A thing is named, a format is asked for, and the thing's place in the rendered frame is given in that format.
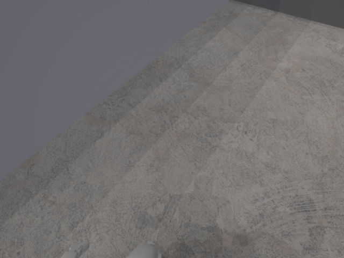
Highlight left robot thigh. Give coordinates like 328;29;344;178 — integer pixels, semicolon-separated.
127;245;162;258

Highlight robot left hand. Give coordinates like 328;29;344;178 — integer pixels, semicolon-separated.
61;242;89;258

